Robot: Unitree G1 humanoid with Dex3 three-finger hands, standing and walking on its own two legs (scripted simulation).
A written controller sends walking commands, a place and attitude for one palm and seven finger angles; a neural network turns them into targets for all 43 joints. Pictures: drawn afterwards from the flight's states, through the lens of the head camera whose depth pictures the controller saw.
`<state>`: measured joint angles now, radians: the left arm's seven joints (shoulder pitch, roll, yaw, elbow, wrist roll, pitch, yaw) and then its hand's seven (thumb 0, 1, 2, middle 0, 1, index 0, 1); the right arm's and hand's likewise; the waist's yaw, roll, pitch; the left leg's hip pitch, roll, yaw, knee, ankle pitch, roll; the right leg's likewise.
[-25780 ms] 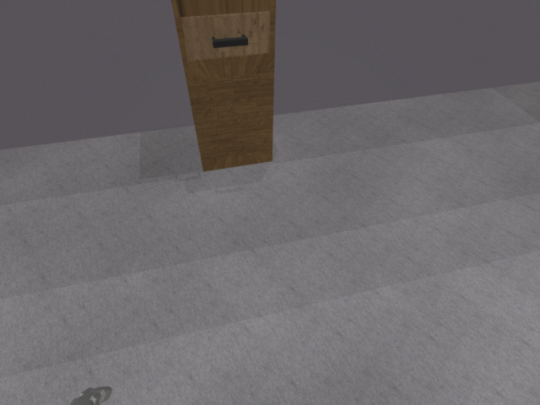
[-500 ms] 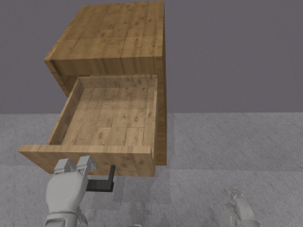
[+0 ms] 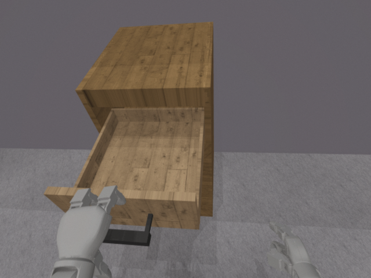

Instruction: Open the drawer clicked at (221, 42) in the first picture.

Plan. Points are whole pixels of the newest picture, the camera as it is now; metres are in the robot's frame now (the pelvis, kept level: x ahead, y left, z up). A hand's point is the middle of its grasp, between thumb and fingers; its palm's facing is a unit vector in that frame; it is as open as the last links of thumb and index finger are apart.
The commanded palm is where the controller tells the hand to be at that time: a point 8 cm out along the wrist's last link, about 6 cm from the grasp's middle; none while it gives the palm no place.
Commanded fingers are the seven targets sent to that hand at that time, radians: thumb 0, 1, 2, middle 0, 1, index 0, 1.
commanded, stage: lift the hand off the handle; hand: left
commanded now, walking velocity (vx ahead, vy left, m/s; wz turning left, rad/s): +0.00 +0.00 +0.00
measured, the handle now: (122, 226) +0.23 +0.20 -0.04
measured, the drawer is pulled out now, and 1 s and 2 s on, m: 0.30 0.30 0.30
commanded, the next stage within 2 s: draw the hand back to the body in 0.54 s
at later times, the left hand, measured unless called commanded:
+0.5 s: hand (83, 213) +0.20 +0.21 +0.11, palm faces +0.12 -0.15 -0.98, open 13.8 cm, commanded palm +0.16 +0.20 +0.17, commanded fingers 0.00 -0.50 0.30 -0.30 -1.20 -0.30 -1.20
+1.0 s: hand (62, 218) +0.18 +0.24 +0.12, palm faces +0.09 -0.15 -0.98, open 13.8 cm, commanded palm +0.15 +0.23 +0.18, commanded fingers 0.00 -0.50 0.30 -0.30 -1.20 -0.30 -1.20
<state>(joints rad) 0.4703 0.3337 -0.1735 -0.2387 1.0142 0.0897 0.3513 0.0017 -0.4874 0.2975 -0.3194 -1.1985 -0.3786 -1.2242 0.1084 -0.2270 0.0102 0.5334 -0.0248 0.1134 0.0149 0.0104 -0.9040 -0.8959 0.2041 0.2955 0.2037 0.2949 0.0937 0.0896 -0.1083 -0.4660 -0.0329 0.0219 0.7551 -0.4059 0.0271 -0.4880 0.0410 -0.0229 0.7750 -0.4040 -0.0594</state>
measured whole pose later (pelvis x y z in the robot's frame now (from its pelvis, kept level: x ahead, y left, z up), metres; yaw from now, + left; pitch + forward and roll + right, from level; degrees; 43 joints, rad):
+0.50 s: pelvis +0.01 +0.00 +0.02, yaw -1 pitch +3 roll +0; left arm 0.49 0.42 -0.10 -0.46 0.93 0.15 0.19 0.00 -0.49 0.30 -0.32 -1.20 -0.32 -1.20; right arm 0.10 -0.25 0.04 0.52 0.01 0.14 0.02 0.01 -0.90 -0.90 0.20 0.30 0.20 0.29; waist 0.10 0.11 -0.08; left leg -0.30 -0.02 0.02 0.60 -0.35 0.03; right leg -0.32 0.05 -0.01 0.61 -0.33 -0.05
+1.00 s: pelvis +0.00 +0.02 +0.02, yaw +0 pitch +2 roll -1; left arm 0.54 0.44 -0.03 -0.49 0.88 0.13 0.15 0.00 -0.49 0.30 -0.32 -1.20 -0.32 -1.20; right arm 0.12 -0.25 0.04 0.51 0.02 0.14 0.02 0.01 -0.90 -0.90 0.20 0.30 0.20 0.29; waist 0.10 0.11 -0.07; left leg -0.28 -0.03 0.02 0.57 -0.32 0.04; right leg -0.29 0.05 -0.01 0.55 -0.30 -0.04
